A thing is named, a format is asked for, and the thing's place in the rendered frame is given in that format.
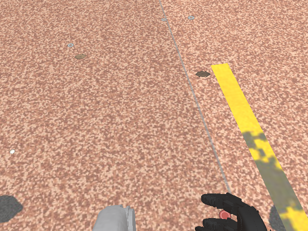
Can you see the right robot hand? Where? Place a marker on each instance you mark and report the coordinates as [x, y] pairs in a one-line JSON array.
[[248, 218]]

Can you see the robot left thigh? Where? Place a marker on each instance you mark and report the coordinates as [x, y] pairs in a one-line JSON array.
[[116, 218]]

